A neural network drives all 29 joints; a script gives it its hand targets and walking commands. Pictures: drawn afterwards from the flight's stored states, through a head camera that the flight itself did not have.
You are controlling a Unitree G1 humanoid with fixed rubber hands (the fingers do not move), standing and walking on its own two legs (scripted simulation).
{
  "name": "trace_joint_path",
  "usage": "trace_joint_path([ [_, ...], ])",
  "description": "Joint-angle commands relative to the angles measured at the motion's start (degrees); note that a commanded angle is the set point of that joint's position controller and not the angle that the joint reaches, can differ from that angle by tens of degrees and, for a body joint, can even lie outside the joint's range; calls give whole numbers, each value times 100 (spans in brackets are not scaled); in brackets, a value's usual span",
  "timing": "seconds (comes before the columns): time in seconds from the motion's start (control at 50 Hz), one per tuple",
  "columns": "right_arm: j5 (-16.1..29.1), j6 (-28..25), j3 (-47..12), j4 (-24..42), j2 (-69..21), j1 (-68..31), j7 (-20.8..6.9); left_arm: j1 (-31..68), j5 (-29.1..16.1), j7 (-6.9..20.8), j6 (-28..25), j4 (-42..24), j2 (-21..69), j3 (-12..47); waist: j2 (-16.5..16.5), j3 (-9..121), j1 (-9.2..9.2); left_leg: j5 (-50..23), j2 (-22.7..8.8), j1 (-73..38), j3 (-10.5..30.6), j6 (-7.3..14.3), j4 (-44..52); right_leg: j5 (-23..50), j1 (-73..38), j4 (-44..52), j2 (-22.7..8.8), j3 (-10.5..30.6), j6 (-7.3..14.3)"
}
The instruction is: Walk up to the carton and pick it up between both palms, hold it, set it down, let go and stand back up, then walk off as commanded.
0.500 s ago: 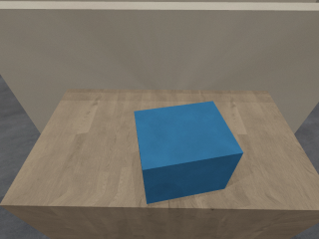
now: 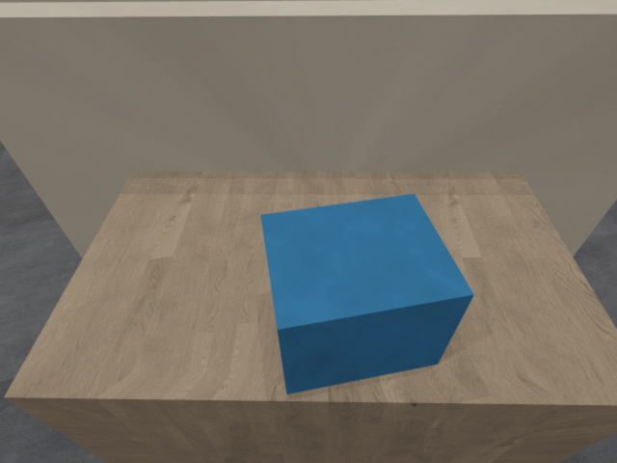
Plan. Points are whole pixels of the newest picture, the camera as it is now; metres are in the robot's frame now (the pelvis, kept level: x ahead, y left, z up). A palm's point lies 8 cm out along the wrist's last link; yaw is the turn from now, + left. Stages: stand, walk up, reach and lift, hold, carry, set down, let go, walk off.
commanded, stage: stand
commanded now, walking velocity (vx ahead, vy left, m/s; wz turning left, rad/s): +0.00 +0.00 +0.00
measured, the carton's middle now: (351, 291) +0.40 -0.02 -0.03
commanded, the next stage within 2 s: walk off in 0.18 s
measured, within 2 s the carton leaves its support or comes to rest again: neither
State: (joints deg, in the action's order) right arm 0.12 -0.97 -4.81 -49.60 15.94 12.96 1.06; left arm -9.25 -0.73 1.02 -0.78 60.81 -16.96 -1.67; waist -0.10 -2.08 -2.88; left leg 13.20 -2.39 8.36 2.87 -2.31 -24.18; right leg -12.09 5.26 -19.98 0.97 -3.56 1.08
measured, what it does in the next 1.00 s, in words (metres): walks backwards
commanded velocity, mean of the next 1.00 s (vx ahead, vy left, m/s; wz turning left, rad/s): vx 0.00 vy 0.00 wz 0.00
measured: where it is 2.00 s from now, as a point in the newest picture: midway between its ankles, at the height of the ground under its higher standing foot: outside the picture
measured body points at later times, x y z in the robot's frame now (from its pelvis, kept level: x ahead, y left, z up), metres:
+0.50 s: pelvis -0.02 +0.00 +0.00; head +0.00 +0.01 +0.44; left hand +0.05 +0.29 -0.14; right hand +0.10 -0.26 -0.13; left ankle +0.00 +0.14 -0.74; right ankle -0.01 -0.11 -0.74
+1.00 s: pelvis -0.16 +0.01 -0.03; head -0.08 +0.03 +0.41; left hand -0.11 +0.31 -0.17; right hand -0.02 -0.26 -0.15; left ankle -0.02 +0.13 -0.74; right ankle -0.24 -0.11 -0.70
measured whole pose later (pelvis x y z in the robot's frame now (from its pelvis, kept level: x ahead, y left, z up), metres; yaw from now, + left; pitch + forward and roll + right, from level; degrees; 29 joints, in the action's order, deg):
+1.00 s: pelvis -0.16 +0.01 -0.03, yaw -1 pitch +1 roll -1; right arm -0.1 2.8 -1.6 -43.7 18.3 5.7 1.0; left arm -12.0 -0.7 -1.1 3.9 49.9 -20.2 -1.6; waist -0.4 -10.6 -2.7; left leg 4.8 -1.1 29.8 2.5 1.2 -33.7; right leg -28.1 20.1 -58.0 5.6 4.6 0.9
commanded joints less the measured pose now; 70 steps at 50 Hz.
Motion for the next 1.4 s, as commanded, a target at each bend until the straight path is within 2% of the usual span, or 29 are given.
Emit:
trace_joint_path([
  [0.0, -117, -112, 697, 207, 1485, -272, 69, 256, 134, -53, -155, -239, -1467, -332, 337, 20, 290, -1340, -485, 69, 273, 480, 370, 1107, -116, 328, -789, 654, 75],
  [0.2, -118, -82, 700, 50, 1471, -413, 61, 156, 152, -59, -146, -238, -1520, -308, 697, -59, 198, -1258, -503, 178, 196, 416, 474, 878, -31, 358, -786, 553, 73],
  [0.28, -84, -39, 698, 26, 1520, -321, 47, 362, 203, -52, -143, -127, -1546, -311, 82, -354, 334, -938, -470, 160, 269, 424, 572, 737, 253, 392, -807, 585, 54],
  [0.3, -146, -72, 697, 39, 1694, -371, 17, 201, 103, -39, -133, -177, -1368, -275, 619, -214, 191, -934, -482, 214, 194, 483, 544, 652, 76, 450, -832, 711, 63],
  [0.34, -96, -86, 649, -83, 1504, -307, 35, 220, 84, -82, -143, -149, -1487, -285, 221, -194, 177, -844, -518, 95, 389, 495, 524, 639, 158, 479, -898, 776, 139],
  [0.38, -53, 130, 990, 39, 1613, -221, 33, 72, 58, -148, -19, -830, -1702, -536, 149, -827, 307, -2491, -145, 783, 92, 622, -711, 2536, 784, -440, -944, 775, 448],
  [0.42, -26, 166, 974, 52, 1521, -176, 35, 65, 55, -179, -13, -953, -1641, -549, 284, -503, 357, -2136, -110, 738, 17, 662, -872, 2481, 761, -475, -1008, 758, 357],
  [0.44, -13, 216, 1039, 110, 1482, -156, 41, 53, 71, -200, 22, -969, -1701, -608, -183, -214, 310, -1945, 54, 432, 4, 636, -1433, 2311, 888, -305, -1132, 876, 563],
  [0.48, -16, 287, 1065, 228, 1526, -111, -8, 26, 96, -213, 33, -1159, -1711, -607, -3, 187, 387, -1366, 216, 561, -163, 688, -1863, 2567, 721, -559, -1306, 1102, 798],
  [0.56, -55, 383, 1132, 382, 1468, 7, -54, 254, 237, -235, 153, -1496, -1918, -638, -759, 62, 486, 1032, 255, 99, -45, 672, -2103, 2137, 1729, -398, -1738, 1414, 1061],
  [0.6, -171, 350, 1205, 283, 1670, 237, -40, 425, 148, -249, 230, -1637, -1812, -592, -214, 10, 588, -488, -48, 213, 231, 951, -1252, 1480, 1739, -1485, -1103, 1091, 626],
  [0.62, -259, 307, 1223, 282, 1889, 196, -42, 177, 70, -253, 286, -1561, -1500, -526, 1059, 97, 575, -1536, -980, 506, 1299, 1278, -10, 203, 1756, -2770, -162, 639, 236],
  [0.64, -284, 305, 1273, 359, 2083, -102, -12, 96, 12, -277, 363, -1505, -1364, -543, 1417, -394, 479, -2341, -1665, 1032, 2181, 1610, 666, -2107, 1836, -4062, 539, 382, -9],
  [0.72, -311, 252, 1229, 812, 1952, -613, 87, -318, -31, -290, 429, -1360, -1617, -582, 674, -500, 248, -854, -1241, 1733, 1613, 1630, 668, -1734, 1761, -5146, 387, 1183, 53],
  [0.8, -223, 317, 1218, 947, 1940, -726, 77, -872, 40, -245, 461, -1249, -1575, -593, 1282, -74, 259, -556, -1074, 958, 1420, 1630, 422, -1573, 1878, -5415, 626, 1294, -160],
  [0.88, -166, 328, 1202, 1052, 1753, -212, 89, -714, 99, -242, 409, -1467, -1410, -597, 818, 641, 482, -1145, -1127, -453, 1444, 1581, -64, -1865, 2152, -4062, 437, 1329, -136],
  [0.92, -220, 376, 1211, 1078, 1749, -76, 82, -724, 124, -234, 402, -1522, -1418, -549, 1186, 836, 612, -1005, -1177, -599, 1544, 1605, 59, -2095, 1865, -3255, 315, 1166, -139],
  [0.96, -209, 402, 1220, 1089, 1748, -383, 54, -993, 84, -229, 354, -1520, -1379, -541, 1443, 990, 504, -1043, -1236, -551, 1415, 1634, -186, -2040, 1548, -2187, 36, 1074, -69],
  [1.0, -200, 461, 1214, 1062, 1832, -746, 36, -1387, 175, -243, 273, -1265, -1367, -569, 1578, 829, 255, -971, -922, 157, 1087, 1241, -497, -1205, 783, -758, -68, 771, -63],
  [1.02, -116, 508, 1229, 1099, 1824, -630, 13, -1483, 204, -237, 224, -1238, -1424, -569, 691, 758, 182, -442, -584, 515, 836, 1043, -946, -609, 518, -79, 27, 903, -13],
  [1.04, -104, 528, 1173, 1045, 1625, -605, 14, -1356, 305, -272, 194, -1350, -1754, -624, -867, 422, 211, 860, 222, 1654, 365, 747, -2035, -23, 456, 291, -761, 2389, 45],
  [1.06, -67, 539, 1151, 1143, 1550, -627, 38, -1066, 391, -253, 183, -1551, -2157, -699, -1115, 91, 151, 1711, 904, 2345, 255, 346, -2865, 653, 989, 342, -1761, 3486, 554],
  [1.08, -222, 553, 1208, 915, 1721, -784, 147, -658, 442, -327, 180, -1594, -2442, -806, -1118, -106, 29, 2308, 868, 2253, 652, 399, -3857, 1216, 1548, 191, -2444, 4068, 1292],
  [1.12, -174, 586, 1232, 996, 1764, -1164, 139, -380, 355, -401, 119, -1852, -2315, -706, -406, -341, 146, 2029, 926, 1896, 1157, 504, -4930, 1586, 2067, -23, -1934, 3416, 1248],
  [1.16, -87, 611, 1239, 897, 1804, -629, 84, 27, 273, -401, 17, -1861, -2200, -657, -328, -396, 508, 1251, 1153, 2124, 1274, 434, -5179, 1199, 1800, -16, -1360, 2699, 818],
  [1.22, -107, 593, 1216, 843, 1694, -288, 4, -182, 187, -437, -13, -1955, -1976, -640, -184, 20, 464, 1086, 1261, 2551, 1180, 163, -5187, 1459, 465, -432, -1198, 2398, 834],
  [1.3, -68, 448, 1160, 1025, 1616, -471, -55, -894, 210, -332, -22, -1796, -1868, -659, -789, 499, -27, 1291, 779, 2580, 596, 11, -3532, -648, -918, -93, -1183, 2618, 883],
  [1.32, -101, 417, 1199, 1040, 1623, -324, -78, -1059, 181, -331, -68, -1737, -1940, -646, -518, 627, -2, 1301, 819, 2463, 616, 12, -3287, -1093, -1015, 75, -1255, 2889, 887],
  [1.38, -144, 285, 1144, 817, 1686, -123, -124, -872, 243, -268, -16, -1703, -2036, -674, -1212, 121, -30, 1831, 536, 1985, 146, 75, -1873, -2297, -542, 555, -1175, 2557, 957],
])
